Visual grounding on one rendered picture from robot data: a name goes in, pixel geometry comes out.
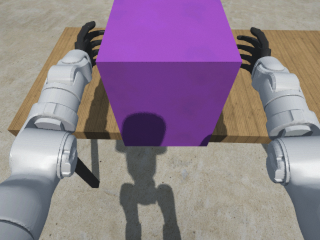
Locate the robot right forearm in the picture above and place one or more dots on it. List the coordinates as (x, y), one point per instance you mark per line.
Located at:
(283, 101)

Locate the robot left hand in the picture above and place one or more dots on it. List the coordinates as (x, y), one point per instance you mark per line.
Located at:
(84, 42)

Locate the table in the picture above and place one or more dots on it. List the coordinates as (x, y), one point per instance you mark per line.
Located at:
(242, 119)

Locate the robot left forearm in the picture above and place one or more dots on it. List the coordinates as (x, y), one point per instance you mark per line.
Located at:
(60, 96)

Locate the robot right upper arm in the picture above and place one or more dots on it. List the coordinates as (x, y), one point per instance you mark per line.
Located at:
(294, 162)

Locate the robot right hand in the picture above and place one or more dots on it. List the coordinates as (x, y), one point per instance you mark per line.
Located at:
(260, 49)

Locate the robot left upper arm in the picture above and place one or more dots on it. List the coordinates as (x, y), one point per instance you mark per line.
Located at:
(40, 159)

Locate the carton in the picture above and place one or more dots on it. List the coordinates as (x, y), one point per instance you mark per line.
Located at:
(167, 67)

